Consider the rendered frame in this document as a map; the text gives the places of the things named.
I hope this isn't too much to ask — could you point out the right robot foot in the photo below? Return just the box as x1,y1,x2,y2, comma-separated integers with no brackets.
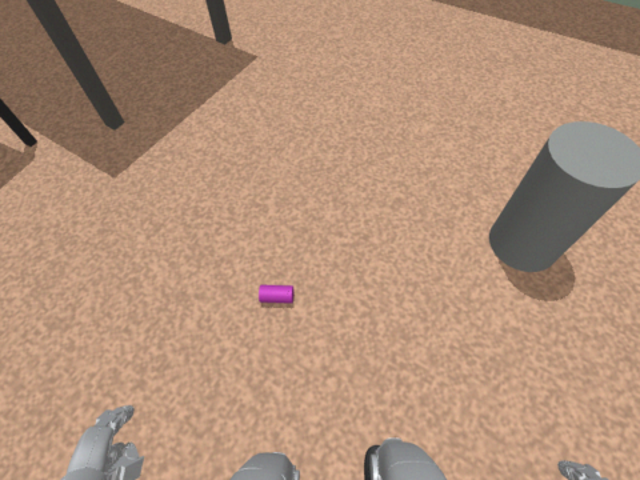
364,445,380,480

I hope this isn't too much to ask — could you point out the left robot hand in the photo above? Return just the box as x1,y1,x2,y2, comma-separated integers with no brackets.
66,405,144,480

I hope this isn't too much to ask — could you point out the right robot hand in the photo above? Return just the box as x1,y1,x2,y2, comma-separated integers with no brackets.
558,461,609,480

